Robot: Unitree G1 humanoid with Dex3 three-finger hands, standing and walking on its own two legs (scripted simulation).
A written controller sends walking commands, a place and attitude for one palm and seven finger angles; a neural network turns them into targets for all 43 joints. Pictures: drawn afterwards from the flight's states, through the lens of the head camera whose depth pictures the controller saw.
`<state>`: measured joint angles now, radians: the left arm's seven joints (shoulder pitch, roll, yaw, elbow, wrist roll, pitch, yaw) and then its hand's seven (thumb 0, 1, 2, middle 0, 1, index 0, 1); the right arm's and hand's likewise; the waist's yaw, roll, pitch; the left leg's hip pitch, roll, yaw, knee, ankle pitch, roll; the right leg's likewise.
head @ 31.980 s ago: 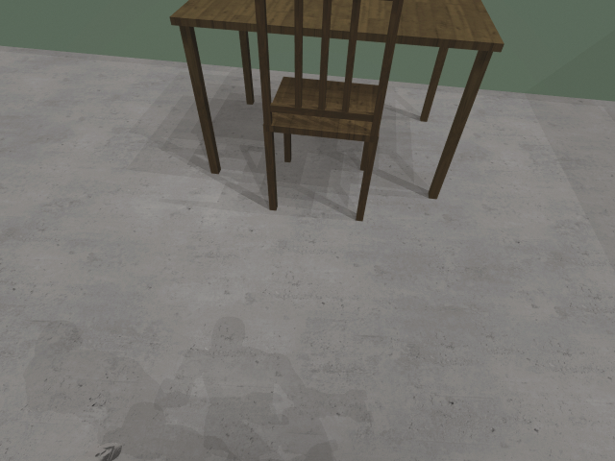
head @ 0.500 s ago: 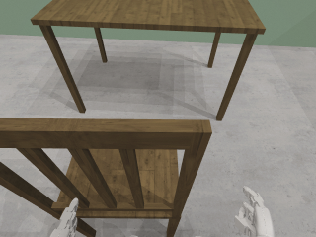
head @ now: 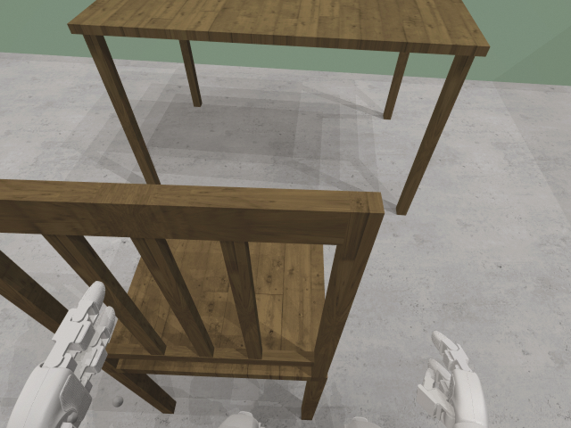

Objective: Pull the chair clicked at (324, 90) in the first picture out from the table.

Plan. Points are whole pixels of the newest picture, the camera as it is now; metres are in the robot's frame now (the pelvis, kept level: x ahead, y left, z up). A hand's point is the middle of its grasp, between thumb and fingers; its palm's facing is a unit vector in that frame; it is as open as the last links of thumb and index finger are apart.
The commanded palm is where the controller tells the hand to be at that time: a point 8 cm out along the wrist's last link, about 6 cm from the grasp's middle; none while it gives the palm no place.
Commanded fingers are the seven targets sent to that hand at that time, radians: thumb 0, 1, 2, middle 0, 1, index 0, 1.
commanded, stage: draw the hand back to the body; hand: left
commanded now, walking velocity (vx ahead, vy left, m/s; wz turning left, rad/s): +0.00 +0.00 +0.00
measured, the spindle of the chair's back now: (184, 308) +0.27 +0.17 +0.03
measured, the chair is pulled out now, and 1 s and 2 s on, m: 0.63 0.61 0.63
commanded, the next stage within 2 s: step back with the hand held close in 1.14 s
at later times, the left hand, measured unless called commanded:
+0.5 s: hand (50, 329) +0.18 +0.24 +0.16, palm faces +0.36 -0.82 -0.44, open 13.0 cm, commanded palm +0.14 +0.28 +0.21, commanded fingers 0.00 0.47 0.69 -0.14 -0.21 -0.14 -0.21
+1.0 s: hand (34, 309) +0.20 +0.26 +0.17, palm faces +0.43 -0.76 -0.48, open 7.1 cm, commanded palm +0.17 +0.29 +0.25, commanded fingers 0.00 0.90 0.90 -0.20 -0.30 -0.20 -0.30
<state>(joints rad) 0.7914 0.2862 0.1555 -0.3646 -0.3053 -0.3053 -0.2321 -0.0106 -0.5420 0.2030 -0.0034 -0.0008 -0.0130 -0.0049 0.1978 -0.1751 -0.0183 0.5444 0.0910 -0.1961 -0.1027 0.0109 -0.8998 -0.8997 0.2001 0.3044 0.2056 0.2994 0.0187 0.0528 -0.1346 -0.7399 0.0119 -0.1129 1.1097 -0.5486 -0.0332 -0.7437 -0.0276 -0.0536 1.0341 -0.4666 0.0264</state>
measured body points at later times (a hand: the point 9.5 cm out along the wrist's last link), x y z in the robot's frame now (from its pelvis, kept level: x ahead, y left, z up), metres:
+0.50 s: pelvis +0.03 -0.01 +0.06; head +0.01 -0.03 +0.51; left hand +0.16 +0.28 +0.18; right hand +0.21 -0.23 -0.02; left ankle +0.01 +0.13 -0.66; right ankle +0.03 -0.14 -0.66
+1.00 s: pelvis +0.04 -0.02 +0.07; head +0.03 -0.05 +0.52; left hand +0.17 +0.29 +0.20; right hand +0.24 -0.22 -0.01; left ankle +0.01 +0.13 -0.66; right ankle +0.03 -0.14 -0.66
